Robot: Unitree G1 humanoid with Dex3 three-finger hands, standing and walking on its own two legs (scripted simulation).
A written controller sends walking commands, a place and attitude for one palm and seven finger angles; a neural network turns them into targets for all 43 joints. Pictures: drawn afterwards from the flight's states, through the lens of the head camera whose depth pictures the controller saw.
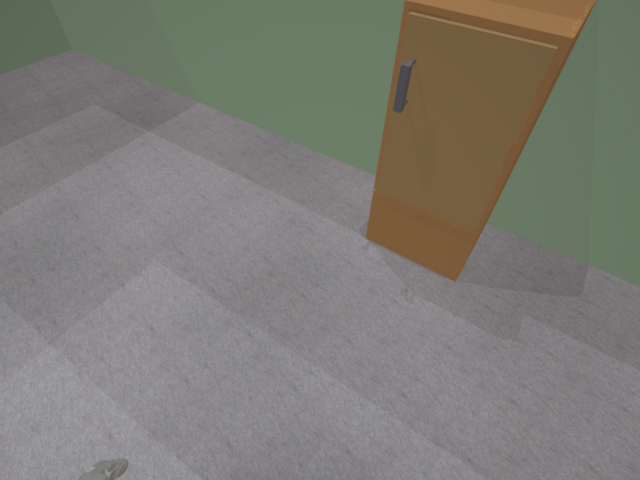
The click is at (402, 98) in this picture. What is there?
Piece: cupboard door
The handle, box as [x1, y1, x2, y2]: [393, 58, 415, 112]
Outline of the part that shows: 414,58 408,62 403,62 400,67 393,110 400,112 403,109 403,106 407,102 405,96 411,66 415,62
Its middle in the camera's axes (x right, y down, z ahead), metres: +0.24 -0.43 +1.09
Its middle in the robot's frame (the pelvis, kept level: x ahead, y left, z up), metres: +1.11 -0.18 -0.04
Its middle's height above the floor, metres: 0.73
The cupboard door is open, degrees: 0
